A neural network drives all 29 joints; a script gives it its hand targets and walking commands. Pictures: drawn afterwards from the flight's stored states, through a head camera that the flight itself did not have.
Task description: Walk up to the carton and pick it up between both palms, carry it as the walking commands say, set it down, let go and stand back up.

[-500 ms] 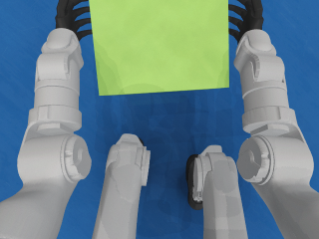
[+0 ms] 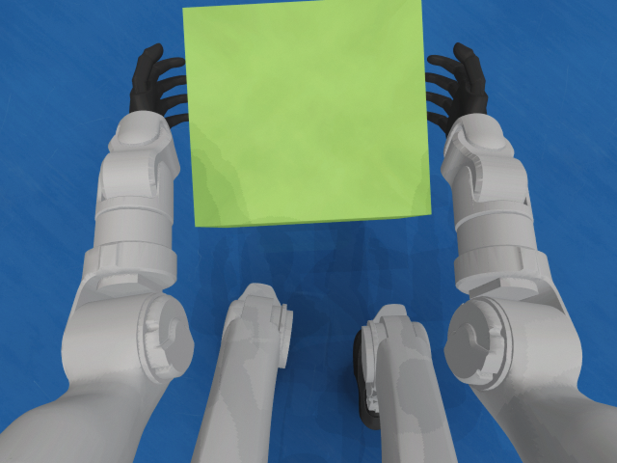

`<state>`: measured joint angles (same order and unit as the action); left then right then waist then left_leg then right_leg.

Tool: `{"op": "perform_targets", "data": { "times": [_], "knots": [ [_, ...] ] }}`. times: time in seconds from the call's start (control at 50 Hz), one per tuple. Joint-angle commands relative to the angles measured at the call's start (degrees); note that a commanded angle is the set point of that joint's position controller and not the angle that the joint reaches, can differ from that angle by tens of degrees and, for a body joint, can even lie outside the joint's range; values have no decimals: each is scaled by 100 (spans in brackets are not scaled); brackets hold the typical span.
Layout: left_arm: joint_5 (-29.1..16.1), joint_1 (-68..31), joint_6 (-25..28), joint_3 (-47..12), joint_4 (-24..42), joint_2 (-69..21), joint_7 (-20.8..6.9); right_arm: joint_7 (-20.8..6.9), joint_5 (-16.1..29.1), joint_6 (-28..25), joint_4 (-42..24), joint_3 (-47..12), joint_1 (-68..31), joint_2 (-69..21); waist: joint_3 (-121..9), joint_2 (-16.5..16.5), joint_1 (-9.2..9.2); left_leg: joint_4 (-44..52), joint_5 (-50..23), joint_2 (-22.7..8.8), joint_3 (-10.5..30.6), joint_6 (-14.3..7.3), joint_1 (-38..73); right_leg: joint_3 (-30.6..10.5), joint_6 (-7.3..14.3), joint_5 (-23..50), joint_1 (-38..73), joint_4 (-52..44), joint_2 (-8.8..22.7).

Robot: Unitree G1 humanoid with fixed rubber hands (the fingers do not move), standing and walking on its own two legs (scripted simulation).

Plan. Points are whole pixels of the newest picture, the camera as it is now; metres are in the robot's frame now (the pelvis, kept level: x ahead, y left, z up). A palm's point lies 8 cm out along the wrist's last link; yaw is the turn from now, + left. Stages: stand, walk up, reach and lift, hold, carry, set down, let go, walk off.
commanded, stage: reach and lift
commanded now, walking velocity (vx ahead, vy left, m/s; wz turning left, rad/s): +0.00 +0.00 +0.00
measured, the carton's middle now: (307, 130) +0.52 +0.08 -0.16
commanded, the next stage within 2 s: none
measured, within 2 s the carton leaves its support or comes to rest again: neither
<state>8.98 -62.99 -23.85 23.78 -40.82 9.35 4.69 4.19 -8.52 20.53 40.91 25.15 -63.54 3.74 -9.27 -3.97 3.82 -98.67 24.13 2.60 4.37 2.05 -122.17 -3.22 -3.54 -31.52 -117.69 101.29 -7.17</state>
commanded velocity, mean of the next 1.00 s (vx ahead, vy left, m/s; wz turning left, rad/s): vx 0.00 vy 0.00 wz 0.00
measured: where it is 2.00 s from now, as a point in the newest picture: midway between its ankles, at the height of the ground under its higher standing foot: (313, 379)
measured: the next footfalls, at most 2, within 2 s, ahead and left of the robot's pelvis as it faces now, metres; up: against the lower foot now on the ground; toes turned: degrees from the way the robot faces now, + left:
none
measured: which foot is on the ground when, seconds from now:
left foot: down 0.00-1.00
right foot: down 0.00-1.00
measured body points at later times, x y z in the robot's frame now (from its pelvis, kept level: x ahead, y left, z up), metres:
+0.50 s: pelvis +0.01 +0.00 +0.06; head +0.26 +0.05 +0.43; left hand +0.47 +0.25 -0.01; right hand +0.52 -0.10 +0.00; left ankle +0.12 +0.13 -0.45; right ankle +0.09 -0.13 -0.45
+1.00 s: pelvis +0.03 +0.01 +0.13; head +0.24 +0.04 +0.53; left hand +0.46 +0.25 +0.06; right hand +0.50 -0.11 +0.07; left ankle +0.12 +0.13 -0.45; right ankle +0.09 -0.13 -0.45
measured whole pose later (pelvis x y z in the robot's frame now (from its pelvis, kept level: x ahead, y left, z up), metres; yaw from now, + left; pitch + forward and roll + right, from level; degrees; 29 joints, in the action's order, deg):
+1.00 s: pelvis +0.03 +0.01 +0.13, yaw +2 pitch +40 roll -3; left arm 10.1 -46.7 -22.6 22.6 -38.0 2.7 7.8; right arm 0.2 -11.4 19.7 38.6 25.2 -46.8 -0.4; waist -14.6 -2.7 2.9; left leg -74.6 21.2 3.5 5.7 1.5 -93.3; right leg -4.7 -2.6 -27.3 -88.8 76.0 -6.0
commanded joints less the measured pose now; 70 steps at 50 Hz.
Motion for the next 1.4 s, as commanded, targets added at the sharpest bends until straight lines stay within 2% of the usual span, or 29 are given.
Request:
{"op": "perform_targets", "data": {
  "times": [0.0,0.16,0.38,0.88,1.38],
  "knots": [
    [-1041,-3684,223,-2624,482,-5266,-2135,-1724,917,-74,-156,-2686,-3707,-5270,-6389,286,313,796,-1642,323,-941,-88,5050,841,226,935,2160,-1190,-342],
    [-1011,-3508,187,-2681,552,-5450,-2119,-1841,899,-44,-92,-2680,-3494,-5378,-6326,340,285,1131,-1606,343,-895,-65,5537,841,247,874,2332,-1526,-330],
    [-1029,-3066,240,-2796,530,-5654,-2168,-1896,806,-78,-135,-2767,-2958,-5569,-6214,371,201,1548,-1851,369,-886,-67,5871,736,251,1188,2954,-2049,-288],
    [-923,-2071,329,-2990,538,-6097,-2186,-2115,654,-162,-171,-2845,-1988,-5772,-5596,445,82,2842,-1893,353,-619,-71,7191,616,289,1345,3999,-3282,-205],
    [-659,-735,346,-3027,644,-6357,-2362,-2266,461,-157,-429,-3072,-664,-6042,-4796,378,-7,4259,-2365,303,-414,-138,8391,327,312,2158,5764,-4731,-20]
  ]
}}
